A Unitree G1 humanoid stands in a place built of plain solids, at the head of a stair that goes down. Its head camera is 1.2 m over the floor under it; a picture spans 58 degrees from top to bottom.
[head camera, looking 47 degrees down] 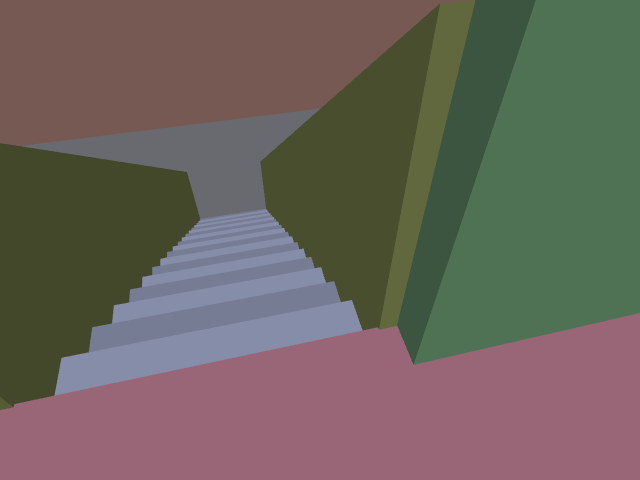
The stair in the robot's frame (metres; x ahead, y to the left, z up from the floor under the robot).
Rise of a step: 0.20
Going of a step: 0.26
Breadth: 1.07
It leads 13 degrees to the left of straight ahead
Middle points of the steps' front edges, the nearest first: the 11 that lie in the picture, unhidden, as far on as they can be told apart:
0.62 0.34 0.00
0.87 0.40 -0.20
1.12 0.46 -0.41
1.37 0.51 -0.61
1.62 0.57 -0.82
1.87 0.63 -1.02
2.12 0.69 -1.22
2.37 0.75 -1.43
2.62 0.81 -1.63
2.87 0.87 -1.84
3.13 0.93 -2.04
